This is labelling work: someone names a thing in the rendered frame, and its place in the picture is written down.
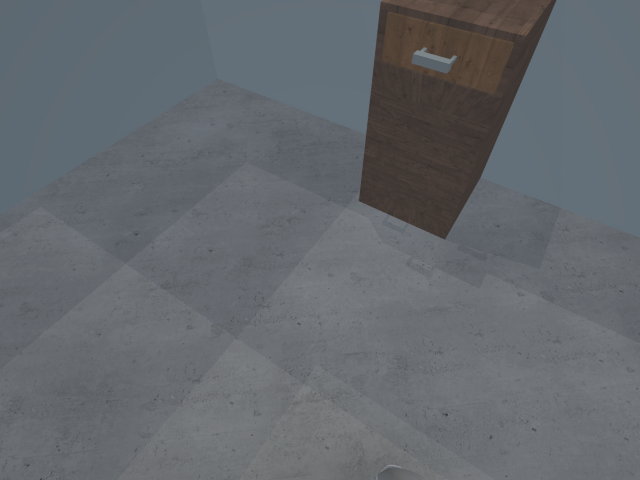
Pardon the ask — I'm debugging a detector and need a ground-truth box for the handle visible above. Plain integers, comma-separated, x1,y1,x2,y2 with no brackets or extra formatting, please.
412,47,457,74

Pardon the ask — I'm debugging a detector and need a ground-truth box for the drawer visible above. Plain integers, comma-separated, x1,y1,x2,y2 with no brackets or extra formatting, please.
382,12,515,94

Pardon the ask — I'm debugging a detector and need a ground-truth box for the robot right shin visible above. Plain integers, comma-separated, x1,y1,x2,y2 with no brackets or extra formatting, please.
380,465,401,473

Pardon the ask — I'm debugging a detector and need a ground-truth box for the cabinet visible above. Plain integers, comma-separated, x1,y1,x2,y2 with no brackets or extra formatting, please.
359,0,556,239

